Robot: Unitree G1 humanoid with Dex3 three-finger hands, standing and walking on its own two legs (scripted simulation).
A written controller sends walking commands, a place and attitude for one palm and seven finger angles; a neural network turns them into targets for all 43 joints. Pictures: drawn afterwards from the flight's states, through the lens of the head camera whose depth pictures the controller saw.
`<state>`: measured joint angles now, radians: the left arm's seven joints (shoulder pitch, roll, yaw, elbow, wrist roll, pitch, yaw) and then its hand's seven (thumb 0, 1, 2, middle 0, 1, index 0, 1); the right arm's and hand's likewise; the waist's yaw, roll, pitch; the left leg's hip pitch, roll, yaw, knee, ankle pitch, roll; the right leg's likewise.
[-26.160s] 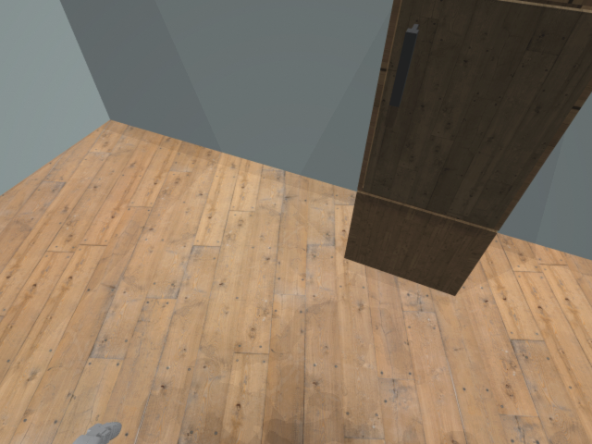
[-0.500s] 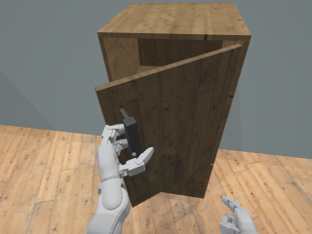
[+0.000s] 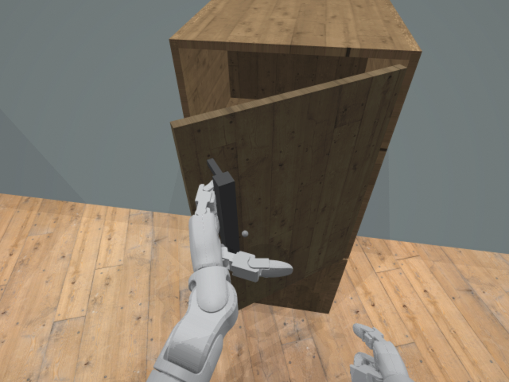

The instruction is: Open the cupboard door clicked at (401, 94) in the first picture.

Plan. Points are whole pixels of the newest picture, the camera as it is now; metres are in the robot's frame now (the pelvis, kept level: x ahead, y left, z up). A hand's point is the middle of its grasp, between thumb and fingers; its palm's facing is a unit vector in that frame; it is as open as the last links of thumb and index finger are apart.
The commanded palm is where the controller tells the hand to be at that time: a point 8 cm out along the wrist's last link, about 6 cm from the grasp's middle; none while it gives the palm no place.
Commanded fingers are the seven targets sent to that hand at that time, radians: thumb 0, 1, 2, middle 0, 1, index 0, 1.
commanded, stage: slide the hand sideways off the handle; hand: left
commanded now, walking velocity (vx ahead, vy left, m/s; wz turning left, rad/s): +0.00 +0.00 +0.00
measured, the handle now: (222, 210) +0.35 +0.08 +0.11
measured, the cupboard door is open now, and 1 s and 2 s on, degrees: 36 37 37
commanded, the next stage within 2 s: draw the hand back to the body in 1.26 s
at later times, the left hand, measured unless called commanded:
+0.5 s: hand (234, 257) +0.26 +0.05 +0.12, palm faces -0.13 -0.99 +0.00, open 16.3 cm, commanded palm +0.23 +0.11 +0.11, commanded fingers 0.00 -0.50 0.30 -0.15 -0.30 -0.15 -0.30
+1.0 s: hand (194, 282) +0.23 +0.10 +0.11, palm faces -0.09 -0.99 -0.06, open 16.3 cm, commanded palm +0.19 +0.16 +0.11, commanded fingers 0.00 -0.50 0.30 -0.15 -0.30 -0.15 -0.30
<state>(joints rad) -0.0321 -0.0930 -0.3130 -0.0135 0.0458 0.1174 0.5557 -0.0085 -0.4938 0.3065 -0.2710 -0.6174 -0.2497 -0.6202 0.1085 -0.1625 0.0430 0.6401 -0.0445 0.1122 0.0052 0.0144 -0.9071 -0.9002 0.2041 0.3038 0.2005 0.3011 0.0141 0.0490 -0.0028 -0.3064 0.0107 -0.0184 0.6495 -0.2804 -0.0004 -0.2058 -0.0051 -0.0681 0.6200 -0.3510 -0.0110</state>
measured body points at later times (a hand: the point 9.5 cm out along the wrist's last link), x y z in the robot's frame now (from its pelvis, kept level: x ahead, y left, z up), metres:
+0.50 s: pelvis +0.00 +0.00 +0.00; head -0.03 -0.01 +0.45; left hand +0.26 +0.11 +0.12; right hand +0.18 -0.21 -0.07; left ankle +0.05 +0.12 -0.72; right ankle -0.01 -0.11 -0.72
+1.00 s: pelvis +0.03 -0.02 +0.00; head +0.01 -0.04 +0.45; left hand +0.22 +0.16 +0.11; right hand +0.22 -0.24 -0.07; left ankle +0.05 +0.12 -0.72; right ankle -0.01 -0.11 -0.72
